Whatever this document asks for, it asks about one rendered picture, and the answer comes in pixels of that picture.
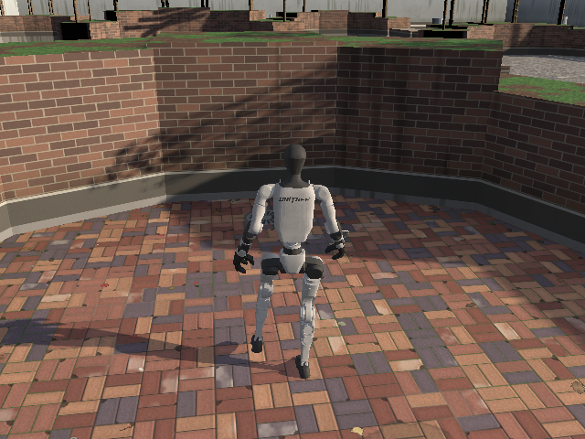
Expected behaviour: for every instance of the robot right upper arm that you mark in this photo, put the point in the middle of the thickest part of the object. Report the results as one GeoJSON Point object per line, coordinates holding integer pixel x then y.
{"type": "Point", "coordinates": [327, 206]}

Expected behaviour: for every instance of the left robot forearm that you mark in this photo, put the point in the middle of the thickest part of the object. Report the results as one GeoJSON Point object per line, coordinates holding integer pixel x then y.
{"type": "Point", "coordinates": [245, 241]}

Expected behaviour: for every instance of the robot right hand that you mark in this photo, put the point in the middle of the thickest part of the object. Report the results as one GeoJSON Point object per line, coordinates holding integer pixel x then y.
{"type": "Point", "coordinates": [341, 253]}

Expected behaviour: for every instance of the left robot shin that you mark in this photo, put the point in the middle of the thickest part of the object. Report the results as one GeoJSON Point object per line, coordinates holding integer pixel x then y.
{"type": "Point", "coordinates": [261, 313]}

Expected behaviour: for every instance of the robot left hand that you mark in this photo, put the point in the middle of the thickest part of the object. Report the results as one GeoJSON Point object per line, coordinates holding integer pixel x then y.
{"type": "Point", "coordinates": [237, 260]}

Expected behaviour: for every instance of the robot left upper arm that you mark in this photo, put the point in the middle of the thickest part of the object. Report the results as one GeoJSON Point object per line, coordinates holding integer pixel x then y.
{"type": "Point", "coordinates": [265, 192]}

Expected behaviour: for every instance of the robot torso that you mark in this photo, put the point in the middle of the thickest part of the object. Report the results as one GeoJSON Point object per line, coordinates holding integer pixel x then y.
{"type": "Point", "coordinates": [293, 220]}

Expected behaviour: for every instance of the right robot forearm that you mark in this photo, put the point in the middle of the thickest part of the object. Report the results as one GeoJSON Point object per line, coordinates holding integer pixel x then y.
{"type": "Point", "coordinates": [337, 237]}

